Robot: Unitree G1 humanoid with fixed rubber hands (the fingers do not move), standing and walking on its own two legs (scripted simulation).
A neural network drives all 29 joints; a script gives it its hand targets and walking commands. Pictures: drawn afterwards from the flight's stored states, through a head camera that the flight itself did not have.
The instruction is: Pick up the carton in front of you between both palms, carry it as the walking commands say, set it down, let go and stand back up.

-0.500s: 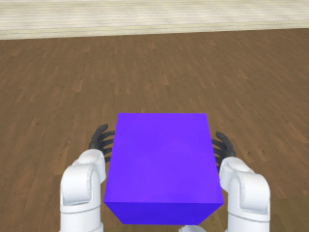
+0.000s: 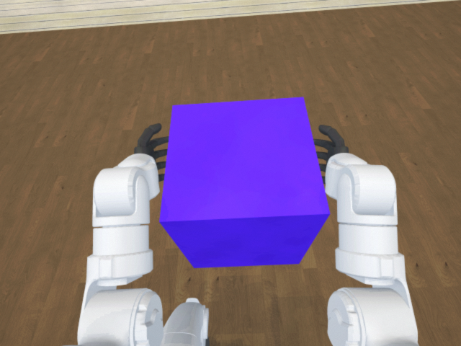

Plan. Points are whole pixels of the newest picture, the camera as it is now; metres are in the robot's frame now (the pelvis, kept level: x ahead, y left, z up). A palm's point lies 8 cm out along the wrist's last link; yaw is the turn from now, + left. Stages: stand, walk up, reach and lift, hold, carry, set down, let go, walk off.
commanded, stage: carry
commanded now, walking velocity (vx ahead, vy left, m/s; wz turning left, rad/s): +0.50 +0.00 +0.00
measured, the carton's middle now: (242, 192) +0.37 +0.01 +0.02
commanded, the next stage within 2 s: none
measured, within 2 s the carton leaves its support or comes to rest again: neither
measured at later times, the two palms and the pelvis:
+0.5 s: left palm (187, 59) +0.71 +0.15 +0.05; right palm (316, 68) +0.68 -0.15 +0.05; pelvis +0.33 +0.03 -0.04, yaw -2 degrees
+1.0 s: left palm (201, 8) +0.98 +0.15 +0.03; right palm (302, 6) +1.00 -0.15 +0.02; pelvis +0.63 -0.03 -0.06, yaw +0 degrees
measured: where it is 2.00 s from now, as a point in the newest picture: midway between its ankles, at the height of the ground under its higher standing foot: (257, 145)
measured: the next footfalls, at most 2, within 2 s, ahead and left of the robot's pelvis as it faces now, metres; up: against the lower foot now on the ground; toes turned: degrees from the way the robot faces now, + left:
left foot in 0.24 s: +0.34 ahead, +0.07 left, -0.03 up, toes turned +4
right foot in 0.72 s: +0.64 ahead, -0.06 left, -0.06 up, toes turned -4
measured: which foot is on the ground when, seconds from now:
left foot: up 0.00-0.22, down 0.24-0.74, up 0.76-1.00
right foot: down 0.00-0.26, up 0.28-0.70, down 0.72-1.00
